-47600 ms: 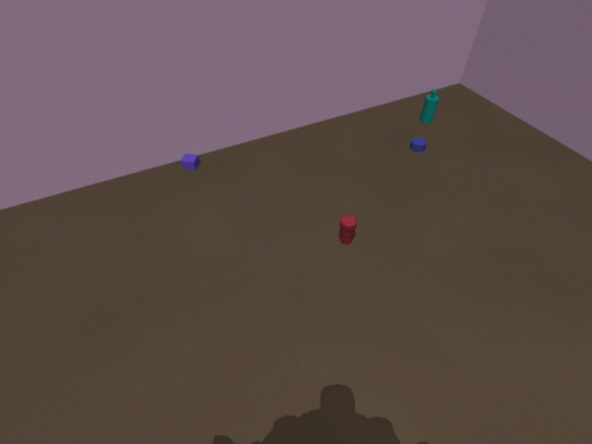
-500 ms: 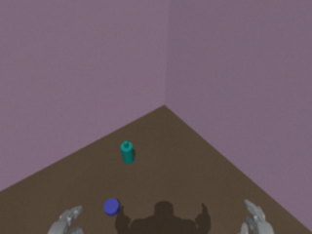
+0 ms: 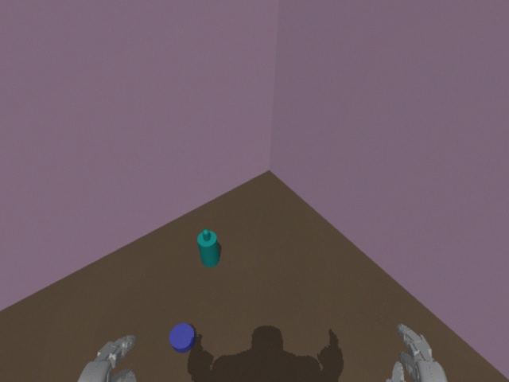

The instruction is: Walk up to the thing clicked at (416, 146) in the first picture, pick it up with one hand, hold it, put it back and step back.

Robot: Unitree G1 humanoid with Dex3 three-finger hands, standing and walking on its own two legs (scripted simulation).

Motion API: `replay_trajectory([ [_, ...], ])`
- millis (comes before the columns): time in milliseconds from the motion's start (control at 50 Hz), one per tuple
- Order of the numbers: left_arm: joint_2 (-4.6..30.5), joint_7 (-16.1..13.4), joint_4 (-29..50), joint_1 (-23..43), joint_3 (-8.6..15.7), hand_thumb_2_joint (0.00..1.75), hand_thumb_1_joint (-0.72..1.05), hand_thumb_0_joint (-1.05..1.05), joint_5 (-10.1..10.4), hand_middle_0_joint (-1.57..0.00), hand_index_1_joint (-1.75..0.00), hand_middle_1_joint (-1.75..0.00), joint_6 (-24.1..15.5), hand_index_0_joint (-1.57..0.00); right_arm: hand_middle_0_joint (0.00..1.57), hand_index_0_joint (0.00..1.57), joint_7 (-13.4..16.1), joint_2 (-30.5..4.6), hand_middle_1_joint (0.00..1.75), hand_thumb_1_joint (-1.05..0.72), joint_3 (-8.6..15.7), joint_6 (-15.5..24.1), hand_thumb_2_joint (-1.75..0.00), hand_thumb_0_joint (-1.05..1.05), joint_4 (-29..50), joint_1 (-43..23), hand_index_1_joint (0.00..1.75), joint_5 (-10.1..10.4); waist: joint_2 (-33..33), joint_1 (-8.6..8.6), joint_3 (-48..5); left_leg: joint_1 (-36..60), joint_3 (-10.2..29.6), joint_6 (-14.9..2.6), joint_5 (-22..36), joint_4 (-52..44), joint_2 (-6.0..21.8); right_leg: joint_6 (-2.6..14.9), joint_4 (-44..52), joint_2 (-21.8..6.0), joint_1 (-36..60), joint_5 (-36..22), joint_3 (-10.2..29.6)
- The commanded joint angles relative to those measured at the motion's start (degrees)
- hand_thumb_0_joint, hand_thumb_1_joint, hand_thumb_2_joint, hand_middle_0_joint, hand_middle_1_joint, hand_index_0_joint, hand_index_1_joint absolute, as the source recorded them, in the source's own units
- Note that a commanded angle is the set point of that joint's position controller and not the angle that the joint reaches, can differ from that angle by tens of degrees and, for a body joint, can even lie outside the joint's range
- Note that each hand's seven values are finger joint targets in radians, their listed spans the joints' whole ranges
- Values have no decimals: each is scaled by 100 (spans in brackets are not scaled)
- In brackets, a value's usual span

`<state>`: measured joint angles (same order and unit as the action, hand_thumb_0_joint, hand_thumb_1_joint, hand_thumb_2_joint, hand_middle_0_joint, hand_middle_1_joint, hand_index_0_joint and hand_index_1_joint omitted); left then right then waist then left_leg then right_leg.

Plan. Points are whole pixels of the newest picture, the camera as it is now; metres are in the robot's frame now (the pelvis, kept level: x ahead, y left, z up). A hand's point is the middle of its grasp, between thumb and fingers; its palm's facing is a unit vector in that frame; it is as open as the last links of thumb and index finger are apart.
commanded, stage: home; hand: left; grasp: from above
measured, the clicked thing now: (182, 337) +0.45 +0.26 -0.69
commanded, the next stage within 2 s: stand in 0.66 s
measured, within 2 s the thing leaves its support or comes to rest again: neither
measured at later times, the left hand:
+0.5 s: hand out of the picture +0.16 +0.18 -0.05, palm faces +0.05 -0.98 -0.20, open 7.4 cm
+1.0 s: hand out of the picture +0.12 +0.23 -0.10, palm faces +0.01 -0.94 -0.34, open 7.4 cm
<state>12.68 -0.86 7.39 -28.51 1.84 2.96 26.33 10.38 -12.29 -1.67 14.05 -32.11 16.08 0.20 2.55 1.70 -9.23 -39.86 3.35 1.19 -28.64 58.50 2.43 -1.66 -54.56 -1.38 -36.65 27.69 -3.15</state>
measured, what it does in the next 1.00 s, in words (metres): stands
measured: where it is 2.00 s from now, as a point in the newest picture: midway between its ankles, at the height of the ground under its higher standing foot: outside the picture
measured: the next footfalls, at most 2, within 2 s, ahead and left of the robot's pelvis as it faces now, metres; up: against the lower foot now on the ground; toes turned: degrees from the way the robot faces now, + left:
none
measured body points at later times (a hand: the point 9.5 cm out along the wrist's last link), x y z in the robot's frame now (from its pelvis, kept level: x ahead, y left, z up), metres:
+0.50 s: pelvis +0.00 +0.00 +0.00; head +0.02 +0.00 +0.45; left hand +0.16 +0.23 -0.03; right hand +0.16 -0.25 -0.06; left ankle +0.01 +0.13 -0.68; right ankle +0.00 -0.14 -0.68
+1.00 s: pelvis -0.01 +0.00 +0.02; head +0.01 +0.01 +0.47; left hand +0.12 +0.28 -0.08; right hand +0.11 -0.27 -0.09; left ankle +0.01 +0.13 -0.68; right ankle +0.00 -0.14 -0.68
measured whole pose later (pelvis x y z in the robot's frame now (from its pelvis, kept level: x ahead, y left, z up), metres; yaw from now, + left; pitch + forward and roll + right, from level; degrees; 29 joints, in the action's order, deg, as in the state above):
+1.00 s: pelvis -0.01 +0.00 +0.02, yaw -1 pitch +1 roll +0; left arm 17.4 -1.7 -34.8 -13.1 2.0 -2.6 4.4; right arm 0.5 -16.4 2.0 2.4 -47.6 10.2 -3.4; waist -1.2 -1.5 2.1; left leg -24.9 0.1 0.2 -23.0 46.9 0.3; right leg -2.1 -47.2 -3.6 -24.4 23.8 -0.3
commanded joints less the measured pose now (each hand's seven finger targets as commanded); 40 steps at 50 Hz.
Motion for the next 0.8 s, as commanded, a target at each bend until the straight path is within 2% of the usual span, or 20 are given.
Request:
replay_trajectory([
  [0, 576, -46, 1133, 142, 318, 90, 90, 0, -58, -20, -30, -30, -268, -20, 20, 20, 96, -703, 30, -90, 303, 335, -90, 0, 935, -379, 30, 9, 27, 63, -493, 620, -89, -135, 1453, -981, -189, 141, 802, 265, 226, -1253, -155],
  [80, 561, -52, 1110, 112, 307, 90, 90, 0, -43, -20, -30, -30, -263, -20, 20, 20, 85, -713, 30, -90, 309, 310, -90, 0, 930, -389, 30, 12, 73, 33, -432, 627, -110, -125, 1562, -968, -183, 143, 795, 262, 227, -1332, -155],
  [140, 572, -59, 1073, 139, 345, 90, 90, 0, -31, -20, -30, -30, -232, -20, 20, 20, 85, -693, 30, -90, 283, 307, -90, 0, 941, -414, 30, 9, -83, 31, -320, 487, -159, -159, 1352, -918, -216, 109, 922, 235, 222, -1222, -124],
  [200, 579, -39, 1151, 122, 355, 90, 90, 0, -20, -20, -30, -30, -228, -20, 20, 20, 80, -681, 30, -90, 293, 303, -90, 0, 965, -406, 30, 14, -61, 29, -505, 525, -162, -172, 1358, -889, -236, 101, 919, 218, 296, -1258, -103],
  [300, 588, -39, 1118, 75, 370, 90, 90, 0, -47, -20, -30, -30, -217, -20, 20, 20, 68, -713, 30, -90, 319, 296, -90, 0, 976, -372, 30, 8, 56, 71, -516, 613, -113, -140, 1305, -972, -196, 129, 828, 259, 207, -1143, -139],
  [320, 593, -42, 1241, 144, 341, 90, 90, 0, -40, -20, -30, -30, -224, -20, 20, 20, 67, -706, 30, -90, 316, 289, -90, 0, 981, -394, 30, 19, 121, 23, -536, 618, -113, -133, 1351, -970, -196, 135, 816, 250, 230, -1176, -138],
  [360, 594, -54, 1185, 98, 367, 90, 90, 0, -38, -20, -30, -30, -235, -20, 20, 20, 76, -701, 30, -90, 320, 286, -90, 0, 999, -386, 30, 12, -4, 60, -604, 600, -115, -151, 1409, -913, -204, 122, 825, 256, 254, -1250, -133],
  [460, 608, -66, 1188, 150, 354, 90, 90, 0, -33, -20, -30, -30, -257, -20, 20, 20, 89, -685, 30, -90, 299, 270, -90, 0, 1000, -415, 30, 25, -52, 49, -426, 500, -153, -167, 1294, -903, -215, 114, 908, 231, 216, -1176, -111],
  [540, 604, -61, 1184, 56, 380, 90, 90, 0, -34, -20, -30, -30, -240, -20, 20, 20, 83, -689, 30, -90, 314, 271, -90, 0, 1008, -380, 30, 22, -5, 24, -517, 538, -149, -158, 1327, -897, -209, 125, 880, 226, 250, -1192, -116],
  [620, 606, -43, 1184, 147, 306, 90, 90, 0, -53, -20, -30, -30, -205, -20, 20, 20, 67, -711, 30, -90, 315, 272, -90, 0, 1009, -392, 30, 25, 140, 67, -421, 546, -120, -143, 1250, -979, -201, 135, 838, 241, 144, -1110, -130],
  [720, 580, -59, 1182, 94, 341, 90, 90, 0, -28, -20, -30, -30, -203, -20, 20, 20, 63, -704, 30, -90, 309, 264, -90, 0, 1044, -409, 30, 36, 16, 32, -423, 542, -97, -143, 1242, -982, -179, 136, 847, 256, 164, -1063, -165],
  [740, 1133, -288, -828, 1805, 302, 90, 90, 0, -645, -20, -30, -30, -1472, -20, 20, 20, -279, -1400, 30, -90, 520, -386, -90, 0, -355, -741, 30, -756, -304, -378, 1020, 501, 51, -399, 2069, -1494, 29, 428, 1024, -169, 1052, -1141, 364],
  [760, 1178, -252, -1790, 1155, 420, 90, 90, 0, -687, -20, -30, -30, -1863, -20, 20, 20, -447, -1444, 30, -90, 627, -611, -90, 0, -405, -732, 30, -720, -514, -392, 490, 959, -63, -495, 2091, -1451, 23, 589, 1196, -243, 1234, -1175, 644],
  [780, 1302, -228, -2057, 1128, 405, 90, 90, 0, -746, -20, -30, -30, -2061, -20, 20, 20, -559, -1435, 30, -90, 617, -717, -90, 0, -358, -680, 30, -734, -715, -298, 356, 1181, -142, -507, 2076, -1376, -31, 663, 1234, -307, 1249, -1278, 747],
])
